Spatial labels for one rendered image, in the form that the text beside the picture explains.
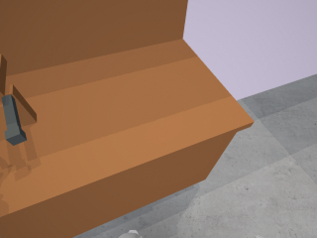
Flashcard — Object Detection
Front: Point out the tap lever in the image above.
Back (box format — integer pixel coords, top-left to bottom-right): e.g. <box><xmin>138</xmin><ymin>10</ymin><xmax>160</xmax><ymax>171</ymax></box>
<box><xmin>1</xmin><ymin>94</ymin><xmax>27</xmax><ymax>146</ymax></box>

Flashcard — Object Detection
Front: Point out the counter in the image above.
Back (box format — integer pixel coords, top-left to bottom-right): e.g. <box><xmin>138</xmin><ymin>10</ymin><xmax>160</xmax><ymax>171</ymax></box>
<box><xmin>0</xmin><ymin>0</ymin><xmax>255</xmax><ymax>238</ymax></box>

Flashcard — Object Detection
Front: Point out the robot left shin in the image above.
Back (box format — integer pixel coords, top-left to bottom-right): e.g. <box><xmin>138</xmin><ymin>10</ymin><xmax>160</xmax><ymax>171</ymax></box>
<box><xmin>129</xmin><ymin>230</ymin><xmax>139</xmax><ymax>235</ymax></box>

